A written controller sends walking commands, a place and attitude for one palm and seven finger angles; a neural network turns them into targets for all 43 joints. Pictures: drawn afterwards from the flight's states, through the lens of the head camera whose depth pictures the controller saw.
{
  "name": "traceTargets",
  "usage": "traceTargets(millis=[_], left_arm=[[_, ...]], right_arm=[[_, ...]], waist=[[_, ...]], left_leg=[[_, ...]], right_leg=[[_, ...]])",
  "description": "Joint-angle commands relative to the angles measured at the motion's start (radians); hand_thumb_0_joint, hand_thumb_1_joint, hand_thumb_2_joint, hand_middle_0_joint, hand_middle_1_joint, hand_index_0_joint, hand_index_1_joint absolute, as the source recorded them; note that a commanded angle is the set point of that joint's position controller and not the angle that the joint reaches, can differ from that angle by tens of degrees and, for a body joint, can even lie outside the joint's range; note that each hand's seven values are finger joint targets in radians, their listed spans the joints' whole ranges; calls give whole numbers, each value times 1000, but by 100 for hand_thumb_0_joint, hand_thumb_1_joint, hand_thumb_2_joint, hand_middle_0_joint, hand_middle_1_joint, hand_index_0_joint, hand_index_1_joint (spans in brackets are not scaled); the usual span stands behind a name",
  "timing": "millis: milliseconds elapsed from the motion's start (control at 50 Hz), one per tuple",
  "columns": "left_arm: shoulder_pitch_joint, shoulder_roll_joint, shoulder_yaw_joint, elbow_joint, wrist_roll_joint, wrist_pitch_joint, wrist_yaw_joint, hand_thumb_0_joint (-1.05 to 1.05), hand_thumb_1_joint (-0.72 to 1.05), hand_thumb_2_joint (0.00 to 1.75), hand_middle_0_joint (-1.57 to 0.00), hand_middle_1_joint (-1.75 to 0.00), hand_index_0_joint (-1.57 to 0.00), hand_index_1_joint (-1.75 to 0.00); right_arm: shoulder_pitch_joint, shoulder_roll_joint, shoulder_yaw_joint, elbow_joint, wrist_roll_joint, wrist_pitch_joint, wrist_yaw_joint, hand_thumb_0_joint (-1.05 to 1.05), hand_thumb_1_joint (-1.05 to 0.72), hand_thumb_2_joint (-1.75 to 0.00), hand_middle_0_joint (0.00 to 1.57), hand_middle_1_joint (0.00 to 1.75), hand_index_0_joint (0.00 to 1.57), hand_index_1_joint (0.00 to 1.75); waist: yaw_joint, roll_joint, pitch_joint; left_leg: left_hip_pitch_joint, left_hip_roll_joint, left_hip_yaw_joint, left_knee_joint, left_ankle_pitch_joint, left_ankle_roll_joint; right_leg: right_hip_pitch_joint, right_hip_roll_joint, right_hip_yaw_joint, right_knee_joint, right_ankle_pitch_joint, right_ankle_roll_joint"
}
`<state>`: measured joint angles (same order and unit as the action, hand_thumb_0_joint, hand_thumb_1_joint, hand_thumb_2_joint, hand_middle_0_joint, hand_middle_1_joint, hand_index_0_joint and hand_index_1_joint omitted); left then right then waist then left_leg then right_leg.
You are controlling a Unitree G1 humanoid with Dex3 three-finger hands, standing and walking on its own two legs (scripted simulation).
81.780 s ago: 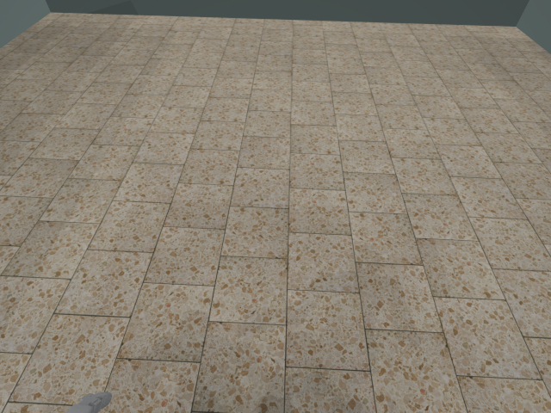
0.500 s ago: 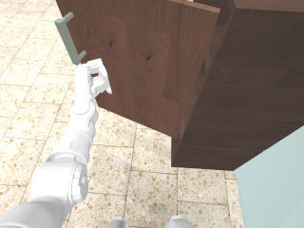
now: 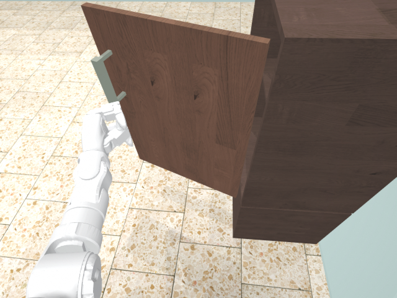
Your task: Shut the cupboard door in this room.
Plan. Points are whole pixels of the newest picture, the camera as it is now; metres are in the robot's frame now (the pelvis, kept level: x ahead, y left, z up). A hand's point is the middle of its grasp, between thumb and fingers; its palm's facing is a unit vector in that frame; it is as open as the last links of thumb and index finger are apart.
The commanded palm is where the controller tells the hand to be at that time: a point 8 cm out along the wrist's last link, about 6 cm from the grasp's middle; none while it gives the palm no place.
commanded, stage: draw the hand back to the body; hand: left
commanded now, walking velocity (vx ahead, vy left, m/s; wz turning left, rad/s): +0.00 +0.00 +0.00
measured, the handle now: (111, 80) +0.64 +0.21 +0.08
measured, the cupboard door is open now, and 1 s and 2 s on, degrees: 69 69 69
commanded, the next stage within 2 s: step back with the hand held close in 1.34 s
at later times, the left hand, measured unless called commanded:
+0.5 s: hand (50, 187) +0.28 +0.22 +0.15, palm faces +0.18 -0.96 -0.22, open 3.2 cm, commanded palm +0.24 +0.26 +0.17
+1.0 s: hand out of the picture +0.19 +0.30 +0.20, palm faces +0.47 -0.77 -0.44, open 6.4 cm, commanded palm +0.14 +0.33 +0.21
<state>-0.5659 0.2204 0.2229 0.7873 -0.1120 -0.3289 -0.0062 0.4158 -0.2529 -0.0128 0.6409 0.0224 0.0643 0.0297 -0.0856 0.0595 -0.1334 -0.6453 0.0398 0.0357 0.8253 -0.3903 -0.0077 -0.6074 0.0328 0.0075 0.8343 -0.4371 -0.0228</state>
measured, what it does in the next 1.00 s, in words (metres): stands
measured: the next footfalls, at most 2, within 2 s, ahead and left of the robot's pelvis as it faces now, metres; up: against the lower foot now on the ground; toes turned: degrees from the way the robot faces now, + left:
none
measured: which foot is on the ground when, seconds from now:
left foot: down 0.00-1.00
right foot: down 0.00-1.00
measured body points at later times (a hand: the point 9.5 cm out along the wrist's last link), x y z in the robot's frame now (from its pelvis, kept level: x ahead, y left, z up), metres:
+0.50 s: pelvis +0.00 +0.02 +0.03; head -0.02 +0.01 +0.48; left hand +0.27 +0.27 +0.17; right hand +0.21 -0.19 -0.04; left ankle +0.01 +0.13 -0.70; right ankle -0.02 -0.10 -0.70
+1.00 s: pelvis +0.01 +0.03 +0.04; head -0.01 +0.00 +0.49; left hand +0.16 +0.34 +0.23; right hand +0.20 -0.19 -0.05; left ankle +0.01 +0.13 -0.70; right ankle -0.02 -0.10 -0.70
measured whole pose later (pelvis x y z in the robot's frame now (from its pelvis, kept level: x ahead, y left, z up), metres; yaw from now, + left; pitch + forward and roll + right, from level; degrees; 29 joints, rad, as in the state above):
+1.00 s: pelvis +0.01 +0.03 +0.04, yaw +2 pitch -3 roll +0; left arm 0.49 0.39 0.36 -0.40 -0.09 -0.01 0.09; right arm 0.21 -0.24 0.03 0.62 0.03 -0.02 -0.07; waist 0.06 0.08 -0.02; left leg -0.13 -0.02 0.02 0.43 -0.24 0.03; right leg -0.05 -0.02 -0.01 0.39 -0.27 0.02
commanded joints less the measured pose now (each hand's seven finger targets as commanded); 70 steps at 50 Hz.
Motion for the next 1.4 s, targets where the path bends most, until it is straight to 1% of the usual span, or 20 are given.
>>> traceTargets(millis=[0, 40, 120, 240, 260, 300, 440, 480, 500, 520, 760, 800, 820, 940, 960, 1060, 1120, 1200, 1300, 1380], left_arm=[[-325, 165, 8, -422, -90, 41, -49, 0, 90, 90, -130, -150, -130, -150], [-331, 118, -43, -532, -96, 29, -47, 0, 90, 90, -130, -150, -130, -150], [-172, 114, -76, -639, -74, 6, -45, 0, 90, 90, -130, -150, -130, -150], [69, 164, -12, -641, -115, 178, -95, 0, 90, 90, -116, -135, -116, -135], [74, 215, -71, -772, -26, 154, -45, 0, 90, 90, -113, -132, -113, -132], [191, 207, -51, -813, -20, 179, -10, 0, 90, 90, -108, -126, -108, -126], [292, 196, -84, -1082, 19, 240, 49, 0, 90, 90, -89, -105, -89, -105], [332, 205, -67, -1107, 24, 256, 62, 0, 90, 90, -83, -99, -83, -99], [374, 221, -52, -1107, 26, 262, 66, 0, 90, 90, -81, -96, -81, -96], [396, 205, -58, -1133, 27, 263, 69, 0, 90, 90, -78, -93, -78, -93], [782, 310, 148, -1337, 24, 265, 92, 0, 90, 90, -45, -57, -45, -57], [847, 345, 195, -1347, 25, 266, 97, 0, 90, 90, -39, -51, -39, -51], [856, 324, 185, -1372, 24, 264, 96, 0, 90, 90, -36, -48, -36, -48], [984, 371, 282, -1402, 20, 250, 113, 0, 90, 90, -20, -30, -20, -30], [966, 327, 236, -1388, 23, 251, 110, 0, 90, 90, -20, -30, -20, -30], [874, 301, 189, -1353, 36, 254, 119, 0, 90, 90, -20, -30, -20, -30], [877, 323, 209, -1360, 36, 247, 122, 0, 90, 90, -20, -30, -20, -30], [902, 373, 256, -1406, 34, 240, 126, 0, 90, 90, -20, -30, -20, -30], [923, 360, 257, -1391, 30, 243, 121, 0, 90, 90, -20, -30, -20, -30], [937, 330, 241, -1349, 25, 246, 112, 0, 90, 90, -20, -30, -20, -30]], right_arm=[[-78, -136, -45, -168, 36, -50, -40, 0, -90, -90, 20, 30, 20, 30], [-101, -121, -40, -163, 38, -73, -50, 0, -90, -90, 20, 30, 20, 30], [-148, -115, -30, -158, 38, -114, -58, 0, -90, -90, 20, 30, 20, 30], [-248, -120, -8, -197, 59, -110, -65, 0, -90, -90, 20, 30, 20, 30], [-279, -89, -13, -212, 51, -89, -86, 0, -90, -90, 20, 30, 20, 30], [-304, -88, -5, -220, 44, -74, -102, 0, -90, -90, 20, 30, 20, 30], [-345, -73, 25, -225, 29, -80, -114, 0, -90, -90, 20, 30, 20, 30], [-346, -75, 30, -219, 23, -84, -115, 0, -90, -90, 20, 30, 20, 30], [-347, -80, 29, -209, 19, -86, -117, 0, -90, -90, 20, 30, 20, 30], [-353, -74, 34, -214, 19, -87, -116, 0, -90, -90, 20, 30, 20, 30], [-376, -68, 27, -208, 2, -112, -101, 0, -90, -90, 20, 30, 20, 30], [-377, -74, 19, -202, 4, -117, -101, 0, -90, -90, 20, 30, 20, 30], [-377, -68, 21, -206, 7, -120, -100, 0, -90, -90, 20, 30, 20, 30], [-368, -70, 9, -200, 10, -150, -107, 0, -90, -90, 20, 30, 20, 30], [-368, -69, 11, -193, 10, -154, -107, 0, -90, -90, 20, 30, 20, 30], [-355, -88, 2, -175, 6, -172, -116, 0, -90, -90, 20, 30, 20, 30], [-361, -83, 1, -173, 4, -178, -123, 0, -90, -90, 20, 30, 20, 30], [-370, -74, 4, -169, 1, -186, -124, 0, -90, -90, 20, 30, 20, 30], [-374, -65, 10, -167, 1, -187, -122, 0, -90, -90, 20, 30, 20, 30], [-370, -65, 7, -176, 3, -180, -119, 0, -90, -90, 20, 30, 20, 30]], waist=[[31, -104, -279], [20, -62, -253], [40, -33, -210], [100, -73, -115], [78, -132, -95], [91, -129, -81], [84, 29, -34], [87, 26, -11], [90, -10, 3], [90, 1, 1], [138, 4, -2], [144, -12, 21], [142, 21, 18], [153, 9, 53], [142, -3, 81], [124, -22, 128], [135, -45, 86], [153, 16, 40], [151, 42, 104], [146, -13, 131]], left_leg=[[220, -58, 17, -116, 233, 59], [294, -52, 5, -130, 256, 61], [359, -43, -19, -162, 257, 57], [334, -53, -16, -237, 183, 50], [374, -54, -20, -270, 209, 51], [401, -50, -24, -292, 242, 54], [562, -31, -54, -394, 293, 43], [575, -29, -62, -420, 287, 41], [572, -28, -64, -431, 282, 43], [583, -27, -64, -441, 294, 42], [585, -23, -62, -466, 421, 31], [568, -21, -57, -465, 419, 29], [573, -21, -54, -465, 421, 29], [551, -26, -43, -462, 393, 31], [549, -28, -41, -463, 376, 32], [555, -33, -42, -473, 293, 44], [570, -37, -34, -465, 308, 51], [572, -43, -25, -448, 353, 48], [556, -41, -21, -454, 352, 40], [555, -37, -17, -459, 348, 43]], right_leg=[[285, -10, 15, -207, 475, 37], [250, 0, -10, -211, 460, 28], [223, 3, -31, -211, 399, 15], [284, -14, -30, -268, 314, 11], [297, -36, 15, -332, 317, 22], [334, -38, 8, -353, 350, 25], [382, -22, -27, -420, 337, 5], [397, -21, -32, -440, 329, 4], [408, -18, -31, -456, 320, 4], [420, -20, -34, -456, 328, 3], [529, -27, -47, -473, 413, 7], [531, -22, -45, -484, 412, 6], [528, -26, -45, -478, 409, 7], [515, -22, -47, -484, 396, 10], [492, -23, -48, -487, 381, 12], [439, -25, -43, -507, 301, 18], [465, -30, -37, -505, 318, 19], [508, -33, -26, -503, 376, 16], [484, -28, -27, -519, 376, 14], [464, -26, -30, -515, 373, 21]])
